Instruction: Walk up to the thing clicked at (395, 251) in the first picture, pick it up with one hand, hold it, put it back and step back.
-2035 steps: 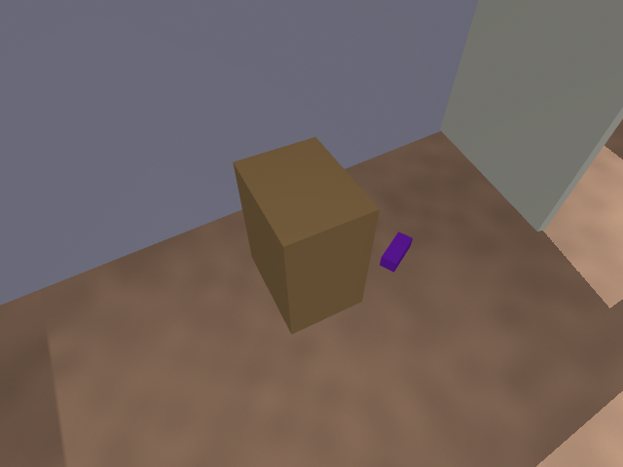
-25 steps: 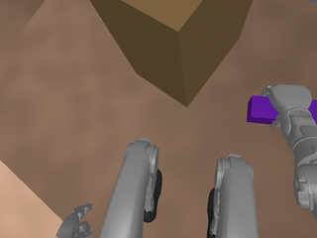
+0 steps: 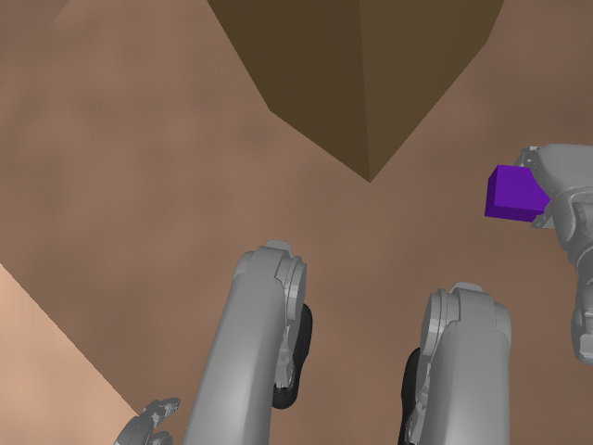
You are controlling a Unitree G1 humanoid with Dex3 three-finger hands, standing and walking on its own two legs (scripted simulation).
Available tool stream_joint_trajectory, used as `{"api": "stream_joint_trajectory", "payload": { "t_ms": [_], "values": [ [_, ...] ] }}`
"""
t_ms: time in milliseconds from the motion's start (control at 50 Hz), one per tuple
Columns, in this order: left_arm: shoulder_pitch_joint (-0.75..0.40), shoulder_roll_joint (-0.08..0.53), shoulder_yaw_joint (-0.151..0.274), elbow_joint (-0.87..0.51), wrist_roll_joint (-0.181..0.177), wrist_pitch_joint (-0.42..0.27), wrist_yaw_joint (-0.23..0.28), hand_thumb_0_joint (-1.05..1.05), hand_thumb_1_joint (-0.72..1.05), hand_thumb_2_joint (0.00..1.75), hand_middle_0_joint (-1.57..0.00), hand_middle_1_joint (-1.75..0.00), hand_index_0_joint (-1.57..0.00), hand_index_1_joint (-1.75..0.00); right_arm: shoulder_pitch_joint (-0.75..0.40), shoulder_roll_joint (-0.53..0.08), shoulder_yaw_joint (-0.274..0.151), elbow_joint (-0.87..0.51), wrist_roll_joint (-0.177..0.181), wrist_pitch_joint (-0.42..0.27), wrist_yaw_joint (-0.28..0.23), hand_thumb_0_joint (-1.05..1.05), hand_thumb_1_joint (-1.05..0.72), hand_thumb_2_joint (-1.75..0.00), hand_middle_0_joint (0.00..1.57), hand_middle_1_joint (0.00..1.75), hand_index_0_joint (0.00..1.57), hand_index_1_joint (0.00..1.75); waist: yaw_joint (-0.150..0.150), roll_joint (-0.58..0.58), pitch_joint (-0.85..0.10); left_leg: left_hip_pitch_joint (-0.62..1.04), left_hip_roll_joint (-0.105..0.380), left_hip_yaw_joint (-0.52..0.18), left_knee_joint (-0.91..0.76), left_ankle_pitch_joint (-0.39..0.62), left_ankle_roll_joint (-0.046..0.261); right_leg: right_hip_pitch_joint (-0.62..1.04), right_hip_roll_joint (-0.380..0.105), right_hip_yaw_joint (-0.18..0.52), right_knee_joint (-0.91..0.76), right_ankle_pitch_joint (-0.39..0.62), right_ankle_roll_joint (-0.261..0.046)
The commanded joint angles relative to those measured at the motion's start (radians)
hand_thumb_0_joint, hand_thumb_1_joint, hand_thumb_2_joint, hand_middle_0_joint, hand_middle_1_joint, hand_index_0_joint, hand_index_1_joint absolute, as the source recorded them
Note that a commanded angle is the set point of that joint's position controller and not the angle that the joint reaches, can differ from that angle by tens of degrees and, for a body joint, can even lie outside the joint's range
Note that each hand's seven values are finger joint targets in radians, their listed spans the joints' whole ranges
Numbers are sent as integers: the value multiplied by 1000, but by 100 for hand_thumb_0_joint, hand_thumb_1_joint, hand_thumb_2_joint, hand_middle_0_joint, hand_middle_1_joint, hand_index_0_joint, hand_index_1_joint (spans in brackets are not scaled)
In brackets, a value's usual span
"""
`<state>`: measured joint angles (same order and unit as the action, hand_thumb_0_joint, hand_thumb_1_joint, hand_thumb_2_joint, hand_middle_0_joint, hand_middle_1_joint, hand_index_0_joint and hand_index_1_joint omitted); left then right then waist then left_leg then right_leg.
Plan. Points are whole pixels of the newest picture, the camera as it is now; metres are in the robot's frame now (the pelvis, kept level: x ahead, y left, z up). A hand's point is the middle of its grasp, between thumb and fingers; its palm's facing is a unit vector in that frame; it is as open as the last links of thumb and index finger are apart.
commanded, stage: crouch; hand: right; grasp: from above
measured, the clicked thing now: (550, 197) +0.48 -0.25 -0.20
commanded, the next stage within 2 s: lower in 0.12 s
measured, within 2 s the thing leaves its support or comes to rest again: rests again in 1.46 s
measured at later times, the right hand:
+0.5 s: hand (541, 202) +0.47 -0.24 -0.22, palm faces -0.49 +0.02 -0.87, open 9.3 cm
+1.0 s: hand (522, 205) +0.48 -0.23 -0.27, palm faces -0.49 +0.04 -0.87, open 9.3 cm
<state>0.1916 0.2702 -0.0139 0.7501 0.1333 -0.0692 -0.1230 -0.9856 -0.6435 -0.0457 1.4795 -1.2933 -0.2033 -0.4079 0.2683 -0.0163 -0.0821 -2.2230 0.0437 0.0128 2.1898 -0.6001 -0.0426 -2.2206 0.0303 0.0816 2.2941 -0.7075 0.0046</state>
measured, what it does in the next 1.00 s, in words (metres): lowers itself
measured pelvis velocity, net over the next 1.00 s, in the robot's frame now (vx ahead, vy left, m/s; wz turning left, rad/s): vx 0.01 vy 0.00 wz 0.08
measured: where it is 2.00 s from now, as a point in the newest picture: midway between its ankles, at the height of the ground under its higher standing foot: (349, 398)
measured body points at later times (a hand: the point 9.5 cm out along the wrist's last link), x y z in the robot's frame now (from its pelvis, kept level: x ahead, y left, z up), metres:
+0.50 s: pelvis +0.00 +0.00 -0.03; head +0.25 -0.06 +0.34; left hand +0.02 +0.28 -0.12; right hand +0.49 -0.24 -0.17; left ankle +0.11 +0.14 -0.33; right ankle +0.07 -0.12 -0.33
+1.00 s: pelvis +0.01 +0.00 -0.05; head +0.28 -0.07 +0.30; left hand +0.01 +0.27 -0.13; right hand +0.50 -0.23 -0.22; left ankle +0.11 +0.14 -0.33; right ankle +0.07 -0.12 -0.33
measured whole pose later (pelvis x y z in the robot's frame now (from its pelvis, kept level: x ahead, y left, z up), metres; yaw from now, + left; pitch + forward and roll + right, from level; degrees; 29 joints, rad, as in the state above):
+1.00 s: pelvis +0.01 +0.00 -0.05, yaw +4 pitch +34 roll +10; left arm 0.18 0.30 -0.13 0.72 0.22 -0.15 -0.21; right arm -1.03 -0.80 -0.11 1.64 -1.36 -0.24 -0.53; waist 0.35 0.03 0.04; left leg -2.32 0.03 0.06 2.33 -0.61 -0.06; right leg -2.35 0.04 0.15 2.50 -0.74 0.00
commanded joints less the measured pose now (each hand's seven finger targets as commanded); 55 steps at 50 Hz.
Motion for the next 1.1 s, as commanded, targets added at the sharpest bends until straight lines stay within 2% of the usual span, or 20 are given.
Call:
{"api": "stream_joint_trajectory", "payload": {
  "t_ms": [0,80,120,160,200,360,420,460,480,500,580,620,700,820,880,920,1020,1040,1060,1080],
  "values": [
    [209,237,69,-13,1,-9,7,0,90,90,-20,-30,-20,-30,-384,-238,-25,-143,15,0,-60,0,-71,-72,109,55,109,55,7,-245,-704,392,-35,93,-189,124,78,445,19,-82,-249,173,-29],
    [211,242,65,-13,1,-9,4,0,91,90,-20,-30,-20,-30,-398,-269,-32,-142,7,-2,-65,0,-72,-73,112,53,111,54,4,-277,-717,386,-39,99,-165,131,83,447,19,-79,-238,184,-26],
    [215,245,61,-11,6,-13,2,0,90,90,-20,-30,-20,-30,-390,-241,-20,-107,10,0,-61,0,-72,-71,110,54,110,55,25,-237,-667,359,-36,104,-170,117,78,430,16,-74,-228,164,-29],
    [212,250,59,-8,5,-13,2,0,91,90,-20,-30,-20,-30,-416,-279,-35,-137,11,-4,-65,0,-71,-70,110,53,110,54,11,-285,-690,359,-36,103,-155,123,82,433,17,-75,-230,170,-26],
    [214,247,56,-15,5,-12,-1,0,91,90,-20,-30,-20,-30,-370,-256,-24,-121,6,0,-65,0,-72,-70,111,54,110,54,8,-288,-691,362,-38,108,-148,140,83,451,16,-73,-228,193,-22],
    [217,262,30,-6,21,-24,-11,0,91,90,-20,-30,-20,-30,-413,-262,-15,-39,-5,-17,-68,0,-71,-71,113,52,111,55,56,-256,-618,322,-40,123,-119,146,76,390,14,-63,-171,188,-29],
    [208,269,23,-14,22,-25,-15,0,91,90,-20,-30,-20,-30,-407,-303,-31,-75,-18,-31,-85,0,-69,-68,112,51,110,53,35,-310,-658,330,-44,128,-98,163,80,410,15,-60,-168,213,-21],
    [209,270,21,-20,28,-28,-19,0,91,90,-20,-30,-20,-30,-399,-297,-32,-61,-26,-32,-96,0,-71,-67,112,51,111,53,46,-322,-656,324,-45,133,-86,167,80,416,13,-59,-163,218,-19],
    [208,269,17,-17,36,-33,-23,0,91,90,-20,-30,-20,-30,-416,-275,-24,-28,-24,-31,-101,0,-72,-67,112,51,111,52,72,-297,-628,304,-44,137,-85,159,77,403,11,-56,-144,196,-23],
    [209,278,17,-19,36,-32,-24,0,91,90,-20,-30,-20,-30,-437,-314,-43,-63,-30,-34,-111,0,-71,-68,113,50,111,52,61,-314,-644,297,-45,139,-85,152,78,407,13,-51,-155,193,-21],
    [210,283,12,-24,45,-36,-27,0,91,90,-20,-30,-20,-30,-398,-341,-58,-61,-46,-29,-136,0,-70,-66,112,50,110,51,48,-350,-670,305,-47,143,-67,165,79,421,13,-55,-137,207,-19],
    [203,283,7,-20,55,-46,-36,0,91,90,-20,-30,-20,-30,-415,-314,-49,-23,-39,-24,-144,0,-72,-66,111,51,110,52,81,-327,-607,280,-48,147,-67,150,74,379,12,-55,-122,178,-25],
    [214,293,1,-13,60,-52,-45,0,90,89,-20,-30,-20,-30,-397,-338,-60,-43,-40,-18,-155,0,-68,-67,108,49,107,50,69,-360,-632,286,-51,157,-49,177,75,412,9,-44,-124,212,-18],
    [215,306,-15,-17,69,-60,-62,0,90,90,-20,-30,-20,-30,-386,-355,-70,7,-38,-17,-166,0,-69,-69,108,51,108,51,88,-348,-601,293,-52,168,-35,188,71,370,9,-35,-103,218,-22],
    [209,314,-30,-9,79,-75,-73,0,90,90,-20,-30,-20,-30,-418,-339,-50,47,-41,-26,-162,0,-70,-66,107,51,108,50,119,-327,-544,267,-57,172,-35,175,70,356,5,-35,-66,193,-24],
    [211,330,-28,-21,77,-79,-73,0,90,90,-20,-30,-20,-30,-370,-415,-97,15,-41,-36,-179,0,-70,-67,108,51,108,50,80,-362,-591,297,-53,176,-28,191,71,381,8,-28,-86,224,-18],
    [205,347,-28,-34,94,-88,-91,0,90,90,-20,-30,-20,-30,-362,-425,-125,66,-65,-43,-199,0,-75,-68,110,53,111,52,120,-358,-549,290,-56,189,-11,208,69,369,2,-23,-51,236,-16],
    [192,333,-35,-41,94,-90,-94,0,90,90,-20,-30,-20,-30,-373,-397,-95,26,-64,-48,-199,0,-73,-69,110,52,110,52,106,-370,-580,313,-62,186,-17,215,68,375,2,-28,-57,246,-17],
    [204,349,-31,-27,99,-87,-91,0,90,90,-20,-30,-20,-30,-361,-460,-147,21,-66,-48,-216,0,-74,-69,110,53,111,53,103,-380,-611,328,-60,191,-14,239,67,401,2,-20,-57,272,-15],
    [197,351,-38,-40,97,-94,-97,0,90,90,-20,-30,-20,-30,-361,-414,-110,69,-73,-45,-211,0,-76,-69,112,53,112,52,126,-373,-552,291,-59,193,-1,237,69,387,0,-21,-38,269,-13]
  ]
}}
